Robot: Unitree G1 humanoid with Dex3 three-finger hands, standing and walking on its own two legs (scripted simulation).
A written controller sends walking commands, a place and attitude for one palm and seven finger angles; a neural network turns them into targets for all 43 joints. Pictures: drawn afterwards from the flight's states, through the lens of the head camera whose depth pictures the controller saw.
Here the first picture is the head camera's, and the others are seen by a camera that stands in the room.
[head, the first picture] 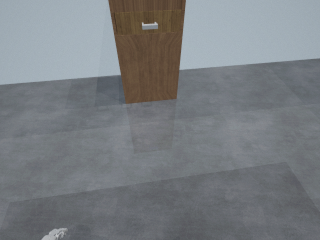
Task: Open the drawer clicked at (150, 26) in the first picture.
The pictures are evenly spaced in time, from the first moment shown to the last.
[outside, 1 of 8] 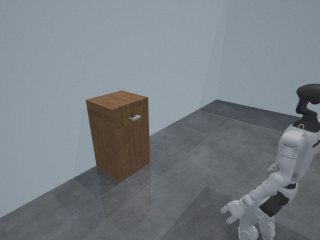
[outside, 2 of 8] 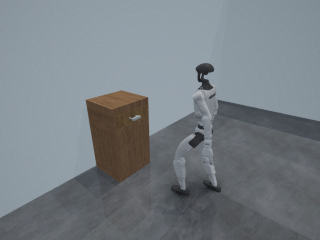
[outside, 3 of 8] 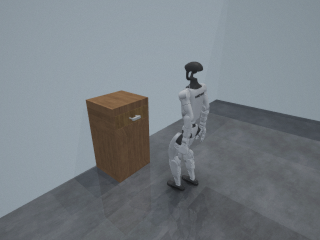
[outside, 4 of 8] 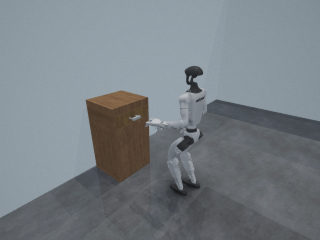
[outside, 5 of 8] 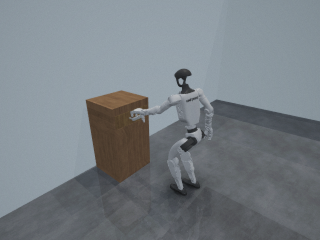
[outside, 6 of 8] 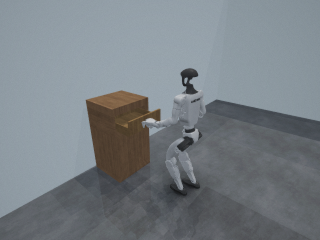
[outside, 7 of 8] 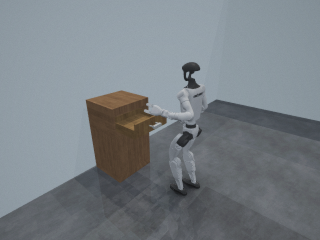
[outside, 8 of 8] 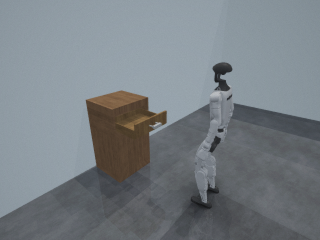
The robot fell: no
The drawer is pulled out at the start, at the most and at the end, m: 0.00 0.30 0.28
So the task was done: yes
